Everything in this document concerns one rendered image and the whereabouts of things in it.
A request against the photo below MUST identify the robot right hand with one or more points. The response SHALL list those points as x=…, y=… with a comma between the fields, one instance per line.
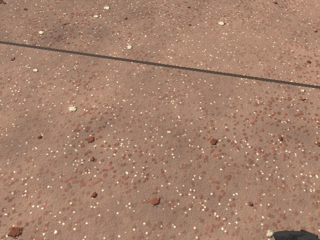
x=295, y=235

